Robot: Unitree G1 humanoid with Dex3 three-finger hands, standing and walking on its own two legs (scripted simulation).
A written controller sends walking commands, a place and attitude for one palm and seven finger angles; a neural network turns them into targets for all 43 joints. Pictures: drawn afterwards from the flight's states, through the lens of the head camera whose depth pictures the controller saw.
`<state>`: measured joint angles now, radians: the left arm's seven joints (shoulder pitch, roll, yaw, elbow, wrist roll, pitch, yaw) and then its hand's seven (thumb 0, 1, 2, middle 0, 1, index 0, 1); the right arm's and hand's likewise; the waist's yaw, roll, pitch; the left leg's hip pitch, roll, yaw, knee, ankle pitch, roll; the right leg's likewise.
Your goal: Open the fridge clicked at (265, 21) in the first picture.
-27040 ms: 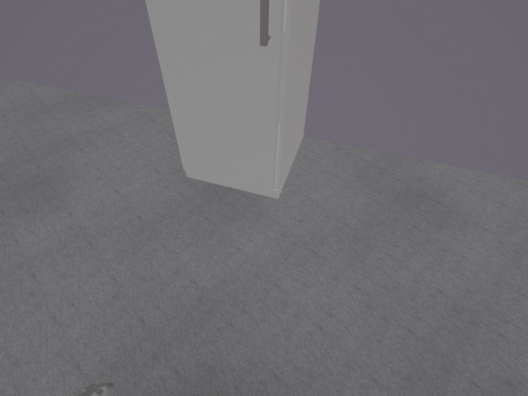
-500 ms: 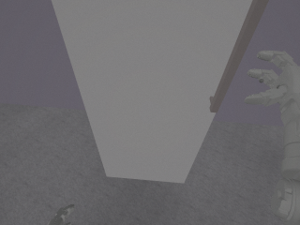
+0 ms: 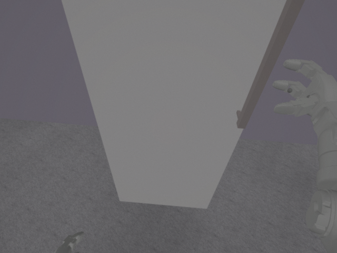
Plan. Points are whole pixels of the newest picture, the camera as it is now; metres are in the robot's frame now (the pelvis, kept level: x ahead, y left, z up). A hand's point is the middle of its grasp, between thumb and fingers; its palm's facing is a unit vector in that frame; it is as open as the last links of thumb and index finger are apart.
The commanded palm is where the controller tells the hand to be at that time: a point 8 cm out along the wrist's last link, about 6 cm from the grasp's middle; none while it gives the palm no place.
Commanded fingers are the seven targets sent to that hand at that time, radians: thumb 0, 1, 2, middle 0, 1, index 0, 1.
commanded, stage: move the hooked fingers beside the handle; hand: right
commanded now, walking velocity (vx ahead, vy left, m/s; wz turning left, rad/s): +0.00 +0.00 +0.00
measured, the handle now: (260, 70) +0.50 -0.15 +0.23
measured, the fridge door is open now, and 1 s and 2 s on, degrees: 0 0 0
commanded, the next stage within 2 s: feel for the door with the fingertips in 1.64 s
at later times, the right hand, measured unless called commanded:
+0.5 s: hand (290, 102) +0.42 -0.21 +0.20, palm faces +0.00 +1.00 +0.03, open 14.0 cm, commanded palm +0.40 -0.26 +0.21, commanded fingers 0.00 0.50 -0.30 0.30 1.20 0.30 1.20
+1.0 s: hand (295, 93) +0.43 -0.22 +0.22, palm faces +0.03 +1.00 +0.01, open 14.0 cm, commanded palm +0.41 -0.27 +0.21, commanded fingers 0.00 0.50 -0.30 0.30 1.20 0.30 1.20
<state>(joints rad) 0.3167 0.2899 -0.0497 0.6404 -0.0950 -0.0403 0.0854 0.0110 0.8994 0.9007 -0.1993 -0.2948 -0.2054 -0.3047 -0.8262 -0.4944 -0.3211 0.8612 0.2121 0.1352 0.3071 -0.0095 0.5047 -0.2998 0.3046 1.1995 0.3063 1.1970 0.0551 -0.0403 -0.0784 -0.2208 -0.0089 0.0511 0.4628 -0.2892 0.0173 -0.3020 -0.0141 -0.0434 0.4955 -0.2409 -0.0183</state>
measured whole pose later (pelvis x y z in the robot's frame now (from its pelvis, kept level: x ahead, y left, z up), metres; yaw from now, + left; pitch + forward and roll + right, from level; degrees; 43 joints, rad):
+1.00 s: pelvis +0.00 -0.01 +0.00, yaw +0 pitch +3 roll +1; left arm 0.35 0.29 -0.04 0.65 -0.09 -0.06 0.09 0.01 0.90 0.90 -0.20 -0.29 -0.21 -0.30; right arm -0.77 -0.49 -0.35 0.77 0.19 0.05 0.28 -0.01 0.50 -0.30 0.30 1.20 0.30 1.20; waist 0.07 -0.02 -0.05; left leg -0.22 -0.01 0.05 0.46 -0.28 0.01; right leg -0.31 -0.02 -0.05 0.51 -0.24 -0.02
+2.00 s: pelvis +0.00 +0.00 +0.00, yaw +0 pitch +2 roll +1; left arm 0.34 0.29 -0.03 0.66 -0.09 -0.04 0.08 0.01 0.90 0.90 -0.20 -0.29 -0.20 -0.30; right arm -0.78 -0.41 -0.27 0.72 0.22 0.13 0.25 -0.01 0.51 -0.30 0.30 1.20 0.30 1.20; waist 0.05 -0.04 -0.06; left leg -0.21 -0.01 0.06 0.46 -0.30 0.02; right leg -0.30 -0.01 -0.03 0.51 -0.25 -0.02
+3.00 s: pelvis -0.01 +0.00 +0.00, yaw +0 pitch +4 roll +1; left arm 0.36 0.28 -0.03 0.68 -0.07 -0.06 0.08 0.01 0.90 0.90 -0.20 -0.29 -0.20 -0.30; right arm -0.93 -0.44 -0.30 0.98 0.17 0.02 0.23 -0.01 0.50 -0.30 0.40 1.25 0.38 1.23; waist 0.08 -0.03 -0.06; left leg -0.26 -0.01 0.05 0.48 -0.29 0.01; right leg -0.35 -0.02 -0.04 0.53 -0.25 -0.02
